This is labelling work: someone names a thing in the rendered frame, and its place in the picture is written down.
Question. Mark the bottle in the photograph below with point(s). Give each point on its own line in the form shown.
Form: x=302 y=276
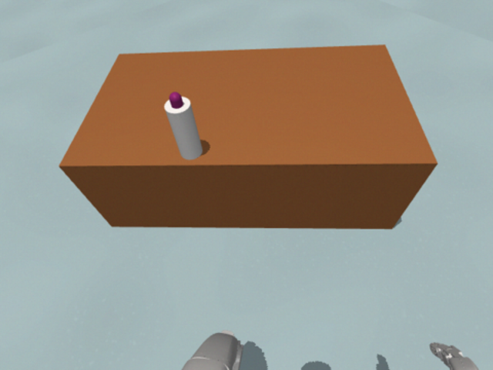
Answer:
x=180 y=115

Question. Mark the right robot hand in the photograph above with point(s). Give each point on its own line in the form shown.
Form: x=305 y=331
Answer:
x=452 y=357

